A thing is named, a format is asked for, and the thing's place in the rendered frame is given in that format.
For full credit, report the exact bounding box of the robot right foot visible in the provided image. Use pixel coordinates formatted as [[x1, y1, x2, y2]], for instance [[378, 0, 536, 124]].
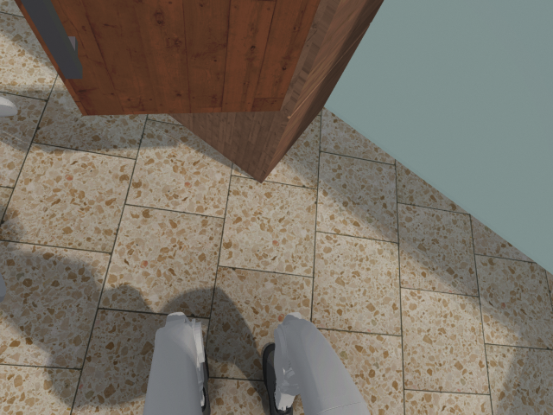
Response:
[[263, 343, 293, 415]]

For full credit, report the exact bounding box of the handle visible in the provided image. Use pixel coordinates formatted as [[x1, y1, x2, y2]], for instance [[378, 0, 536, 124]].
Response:
[[21, 0, 83, 79]]

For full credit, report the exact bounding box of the left robot hand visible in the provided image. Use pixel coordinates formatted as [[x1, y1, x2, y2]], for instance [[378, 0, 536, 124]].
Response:
[[0, 96, 18, 117]]

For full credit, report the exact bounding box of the left robot thigh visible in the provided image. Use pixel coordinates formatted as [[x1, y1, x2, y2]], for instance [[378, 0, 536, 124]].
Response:
[[143, 318, 205, 415]]

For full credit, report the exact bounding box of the cupboard door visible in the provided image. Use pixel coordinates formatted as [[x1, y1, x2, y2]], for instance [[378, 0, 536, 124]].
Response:
[[15, 0, 320, 116]]

